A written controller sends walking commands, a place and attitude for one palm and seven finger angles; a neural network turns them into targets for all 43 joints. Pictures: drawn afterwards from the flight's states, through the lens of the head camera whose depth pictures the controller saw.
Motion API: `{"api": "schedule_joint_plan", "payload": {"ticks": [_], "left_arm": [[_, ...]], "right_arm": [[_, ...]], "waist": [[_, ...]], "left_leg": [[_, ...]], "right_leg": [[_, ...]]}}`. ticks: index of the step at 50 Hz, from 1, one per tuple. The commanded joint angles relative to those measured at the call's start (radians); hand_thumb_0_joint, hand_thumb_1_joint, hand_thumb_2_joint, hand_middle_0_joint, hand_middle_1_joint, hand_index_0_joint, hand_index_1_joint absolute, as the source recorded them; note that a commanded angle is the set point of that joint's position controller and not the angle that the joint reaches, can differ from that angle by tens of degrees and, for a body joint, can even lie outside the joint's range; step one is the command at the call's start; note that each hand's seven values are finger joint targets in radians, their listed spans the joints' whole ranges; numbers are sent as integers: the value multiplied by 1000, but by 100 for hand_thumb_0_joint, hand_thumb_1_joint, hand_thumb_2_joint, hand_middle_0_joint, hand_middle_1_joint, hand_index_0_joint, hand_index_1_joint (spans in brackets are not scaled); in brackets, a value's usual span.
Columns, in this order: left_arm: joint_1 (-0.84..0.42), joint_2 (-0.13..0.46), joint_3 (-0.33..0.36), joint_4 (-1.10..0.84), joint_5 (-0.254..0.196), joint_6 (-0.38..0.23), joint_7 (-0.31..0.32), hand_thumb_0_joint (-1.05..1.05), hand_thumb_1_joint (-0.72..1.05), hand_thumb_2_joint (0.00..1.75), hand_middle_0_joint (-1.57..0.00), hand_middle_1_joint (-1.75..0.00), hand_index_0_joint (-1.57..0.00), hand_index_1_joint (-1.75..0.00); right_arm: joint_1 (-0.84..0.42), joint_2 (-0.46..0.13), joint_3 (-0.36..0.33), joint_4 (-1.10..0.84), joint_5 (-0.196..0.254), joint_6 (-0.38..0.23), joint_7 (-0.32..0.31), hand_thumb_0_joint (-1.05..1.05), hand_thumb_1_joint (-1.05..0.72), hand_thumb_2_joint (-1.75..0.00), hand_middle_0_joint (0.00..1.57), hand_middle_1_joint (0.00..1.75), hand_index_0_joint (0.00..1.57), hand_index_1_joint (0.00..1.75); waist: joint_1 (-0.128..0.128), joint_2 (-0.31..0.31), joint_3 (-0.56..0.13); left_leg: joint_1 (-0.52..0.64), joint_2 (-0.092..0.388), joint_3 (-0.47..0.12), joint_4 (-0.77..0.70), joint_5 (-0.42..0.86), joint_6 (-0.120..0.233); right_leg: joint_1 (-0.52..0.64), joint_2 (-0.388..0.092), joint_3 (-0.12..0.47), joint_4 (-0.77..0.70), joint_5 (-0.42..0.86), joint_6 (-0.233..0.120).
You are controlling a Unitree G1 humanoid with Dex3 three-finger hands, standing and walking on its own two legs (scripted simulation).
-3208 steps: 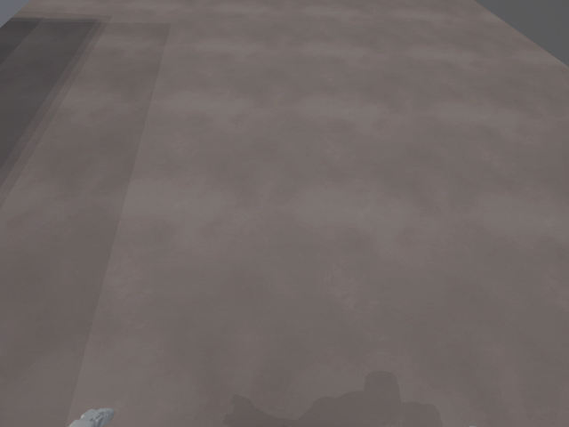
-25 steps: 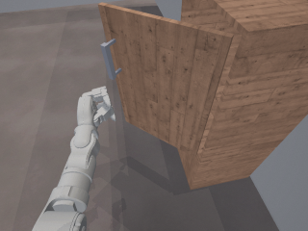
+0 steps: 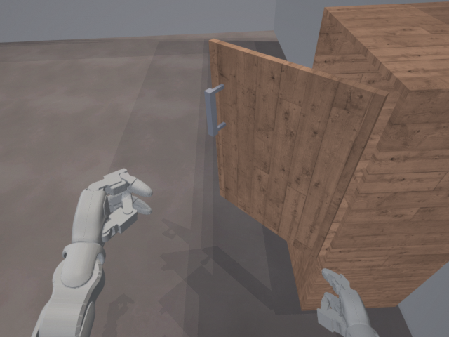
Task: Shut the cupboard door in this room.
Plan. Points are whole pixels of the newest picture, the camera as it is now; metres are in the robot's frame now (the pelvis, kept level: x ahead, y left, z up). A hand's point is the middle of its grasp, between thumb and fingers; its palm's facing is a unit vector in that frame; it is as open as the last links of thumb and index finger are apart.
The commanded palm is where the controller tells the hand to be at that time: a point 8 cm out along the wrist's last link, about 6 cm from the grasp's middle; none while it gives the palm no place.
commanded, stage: draw the hand back to the body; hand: left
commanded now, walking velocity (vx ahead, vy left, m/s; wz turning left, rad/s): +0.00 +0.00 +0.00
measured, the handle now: (216, 110) +0.66 +0.10 +0.06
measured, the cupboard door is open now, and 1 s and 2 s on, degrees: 46 46 46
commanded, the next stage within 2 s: step back with the hand held close in 0.76 s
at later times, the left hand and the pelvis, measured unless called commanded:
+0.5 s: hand (37, 244) +0.19 +0.28 +0.15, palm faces +0.49 -0.77 -0.42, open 6.9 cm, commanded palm +0.15 +0.30 +0.17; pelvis +0.01 +0.00 +0.00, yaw +0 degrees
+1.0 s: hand (47, 237) +0.20 +0.27 +0.16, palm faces +0.45 -0.79 -0.43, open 7.4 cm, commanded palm +0.14 +0.30 +0.17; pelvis +0.00 +0.00 +0.00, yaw +0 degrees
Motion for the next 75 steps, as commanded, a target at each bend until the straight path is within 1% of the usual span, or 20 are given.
{"api": "schedule_joint_plan", "payload": {"ticks": [1,11,19,21,23,28,32,35,42,44,45,46,50,55,59,64,71,72,73,75], "left_arm": [[-138,159,130,-326,-4,-64,24,0,90,90,-69,-84,-69,-84],[124,253,305,-430,-12,-81,45,0,90,90,-42,-54,-42,-54],[286,319,440,-472,-25,-106,61,0,90,90,-20,-30,-20,-30],[264,257,376,-440,-19,-105,58,0,90,90,-20,-30,-20,-30],[215,249,352,-436,-15,-107,58,0,90,90,-20,-30,-20,-30],[198,279,375,-464,-10,-119,70,0,90,90,-20,-30,-20,-30],[215,299,400,-464,-11,-118,70,0,90,90,-20,-30,-20,-30],[216,290,401,-476,-12,-119,68,0,90,90,-20,-30,-20,-30],[264,275,398,-418,-21,-107,56,0,90,90,-20,-30,-20,-30],[240,277,395,-442,-20,-109,56,0,90,90,-20,-30,-20,-30],[141,390,498,-512,-13,-148,66,0,90,90,-20,-30,-20,-30],[241,323,444,-437,-16,-153,62,0,90,90,-20,-30,-20,-30],[326,303,418,-465,-9,-174,69,0,90,90,-20,-30,-20,-30],[386,357,476,-521,-14,-181,84,0,90,90,-20,-30,-20,-30],[425,365,491,-543,-17,-176,87,0,90,90,-20,-30,-20,-30],[447,364,500,-565,-14,-188,92,0,90,90,-20,-30,-20,-30],[391,352,509,-578,7,-225,99,0,90,90,-20,-30,-20,-30],[385,375,533,-567,14,-232,101,0,90,90,-20,-30,-20,-30],[368,335,497,-577,14,-237,98,0,90,90,-20,-30,-20,-30],[351,337,503,-562,23,-246,102,0,90,90,-20,-30,-20,-30]], "right_arm": [[-85,-104,-44,-136,-5,-36,-6,0,-90,-90,20,30,20,30],[-83,-108,-64,-124,-6,-57,-3,0,-90,-90,20,30,20,30],[-76,-113,-81,-110,2,-94,-8,0,-90,-90,20,30,20,30],[-74,-114,-82,-97,2,-102,-8,0,-90,-90,20,30,20,30],[-76,-125,-87,-93,4,-110,-12,0,-90,-90,20,30,20,30],[-73,-123,-85,-87,-2,-129,-21,0,-90,-90,20,30,20,30],[-81,-119,-81,-82,-5,-134,-21,0,-90,-90,20,30,20,30],[-80,-111,-77,-85,-6,-137,-19,0,-90,-90,20,30,20,30],[-77,-115,-81,-88,-7,-125,-15,0,-90,-90,20,30,20,30],[-79,-115,-83,-91,-5,-123,-16,0,-90,-90,20,30,20,30],[-81,-143,-92,-129,5,-103,-13,0,-90,-90,20,30,20,30],[-70,-132,-93,-108,-1,-92,-17,0,-90,-90,20,30,20,30],[-57,-134,-107,-118,0,-62,-16,0,-90,-90,20,30,20,30],[-54,-144,-119,-153,6,-30,-32,0,-90,-90,20,30,20,30],[-51,-146,-122,-176,9,-13,-37,0,-90,-90,20,30,20,30],[-41,-153,-126,-187,9,-16,-35,0,-90,-90,20,30,20,30],[-30,-164,-124,-188,4,-46,-38,0,-90,-90,20,30,20,30],[-30,-167,-125,-180,1,-53,-38,0,-90,-90,20,30,20,30],[-23,-161,-121,-182,4,-58,-37,0,-90,-90,20,30,20,30],[-14,-166,-124,-177,1,-69,-37,0,-90,-90,20,30,20,30]], "waist": [[-21,-19,-158],[4,-19,-145],[16,3,-94],[-1,-3,-36],[-9,-27,-14],[4,3,-81],[11,3,-54],[12,52,-57],[12,-34,-33],[9,-25,-57],[-26,-11,-19],[-34,-49,-34],[-43,-47,-121],[-42,-28,-210],[-41,-22,-225],[-43,-7,-204],[-49,56,-112],[-47,46,-107],[-54,47,-98],[-55,35,-81]], "left_leg": [[67,30,-49,-55,280,-19],[33,33,-54,-41,333,-26],[-5,39,-47,-44,270,-26],[-8,38,-42,-52,224,-21],[-5,40,-45,-63,166,-14],[8,31,-48,-61,160,-9],[-10,31,-50,-62,158,-15],[-3,32,-44,-61,182,-19],[-16,38,-40,-63,183,-15],[-5,38,-38,-61,174,-13],[-92,59,-66,-5,95,12],[-86,58,-73,28,86,12],[-85,66,-70,70,148,2],[-95,107,-89,52,390,-2],[-141,134,-106,42,453,0],[-266,153,-134,14,278,16],[-564,187,-198,-92,-228,65],[-602,186,-207,-100,-297,69],[-617,183,-206,-97,-353,69],[-662,188,-218,-95,-430,78]], "right_leg": [[38,6,24,-40,241,-17],[61,-1,17,-32,259,-12],[35,-5,19,-42,199,-8],[-12,-4,17,-53,157,-6],[-36,-5,21,-68,101,-3],[4,-9,28,-62,100,-8],[10,-4,29,-71,100,-11],[13,-5,29,-62,128,-12],[7,-3,30,-73,130,-9],[8,-6,33,-70,121,-6],[-72,-63,136,-108,154,-13],[-96,-101,152,-114,152,-24],[-105,-138,154,-59,223,-36],[-43,-92,101,78,418,-9],[-26,-70,92,142,424,3],[-8,-64,107,173,330,5],[66,-28,114,254,131,13],[83,-29,118,255,110,14],[69,-32,118,262,78,11],[64,-26,127,275,34,11]]}}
